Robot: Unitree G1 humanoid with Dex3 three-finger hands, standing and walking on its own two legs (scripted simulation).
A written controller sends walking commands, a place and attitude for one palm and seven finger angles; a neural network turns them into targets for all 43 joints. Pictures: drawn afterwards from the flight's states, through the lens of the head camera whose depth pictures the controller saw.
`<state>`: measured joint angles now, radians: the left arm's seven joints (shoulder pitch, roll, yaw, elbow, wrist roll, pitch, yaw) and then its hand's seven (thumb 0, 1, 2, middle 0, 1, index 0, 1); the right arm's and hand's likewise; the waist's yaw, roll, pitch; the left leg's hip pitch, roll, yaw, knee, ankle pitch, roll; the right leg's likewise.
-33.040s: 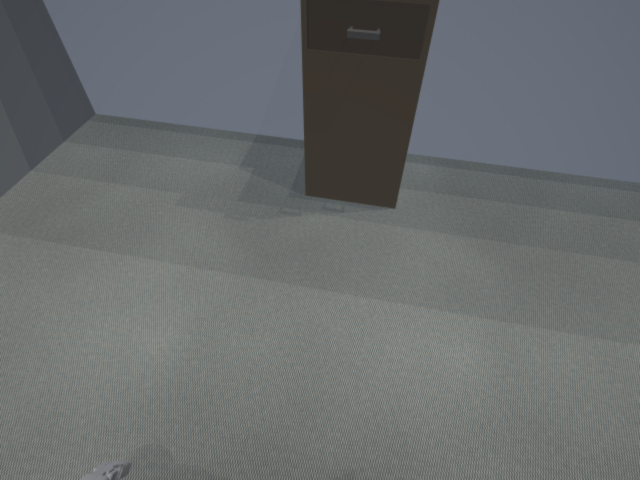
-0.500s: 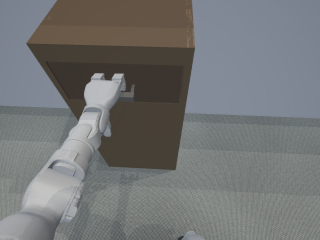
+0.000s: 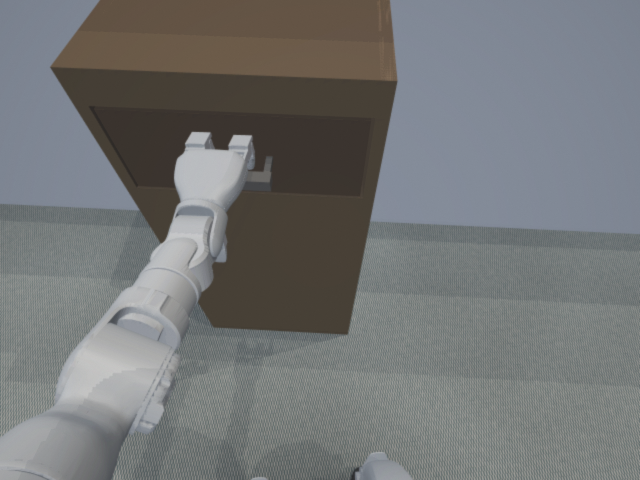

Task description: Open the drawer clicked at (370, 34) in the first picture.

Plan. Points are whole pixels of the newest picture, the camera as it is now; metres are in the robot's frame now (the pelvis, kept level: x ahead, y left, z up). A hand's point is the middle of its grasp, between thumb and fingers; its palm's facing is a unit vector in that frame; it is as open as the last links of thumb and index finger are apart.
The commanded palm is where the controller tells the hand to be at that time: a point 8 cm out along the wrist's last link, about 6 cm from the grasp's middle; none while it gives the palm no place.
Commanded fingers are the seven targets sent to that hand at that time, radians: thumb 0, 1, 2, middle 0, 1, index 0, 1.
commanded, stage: lower the fingers behind the handle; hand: left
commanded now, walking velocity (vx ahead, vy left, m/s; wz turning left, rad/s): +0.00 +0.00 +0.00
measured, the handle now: (238, 170) +0.54 +0.11 +0.03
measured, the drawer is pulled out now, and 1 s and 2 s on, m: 0.00 0.00 0.00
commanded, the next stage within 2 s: lift the hand off the handle in 0.36 s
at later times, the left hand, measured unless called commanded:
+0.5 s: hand (221, 201) +0.48 +0.13 +0.04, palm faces +0.02 +0.02 -1.00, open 13.8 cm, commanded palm +0.46 +0.13 +0.06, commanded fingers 0.00 -0.50 0.30 -0.30 -1.20 -0.30 -1.20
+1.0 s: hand (222, 191) +0.49 +0.13 +0.05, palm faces -0.03 +0.01 -1.00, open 13.7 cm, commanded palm +0.47 +0.13 +0.10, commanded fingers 0.00 -0.50 0.30 -0.30 -1.20 -0.30 -1.20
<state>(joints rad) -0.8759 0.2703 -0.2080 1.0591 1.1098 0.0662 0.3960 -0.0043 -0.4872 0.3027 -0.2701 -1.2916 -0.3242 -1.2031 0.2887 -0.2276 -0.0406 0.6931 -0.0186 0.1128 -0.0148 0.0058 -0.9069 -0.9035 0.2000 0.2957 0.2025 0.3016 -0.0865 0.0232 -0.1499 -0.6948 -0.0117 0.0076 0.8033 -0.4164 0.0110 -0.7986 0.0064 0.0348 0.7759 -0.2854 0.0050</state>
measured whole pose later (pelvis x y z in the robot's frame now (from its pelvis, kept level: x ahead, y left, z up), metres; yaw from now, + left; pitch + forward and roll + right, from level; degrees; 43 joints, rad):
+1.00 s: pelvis -0.02 -0.01 -0.01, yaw +0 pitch +19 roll +1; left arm -0.99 0.36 -0.19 1.10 1.06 0.05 0.29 0.00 -0.49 0.30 -0.35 -1.32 -0.33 -1.22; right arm 0.34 -0.24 -0.03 0.68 -0.01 0.09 -0.04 0.01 -0.91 -0.90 0.20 0.30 0.20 0.30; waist -0.14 0.04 -0.12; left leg -0.79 -0.01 0.00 0.87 -0.41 0.00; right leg -0.89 0.01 0.03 0.83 -0.27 0.00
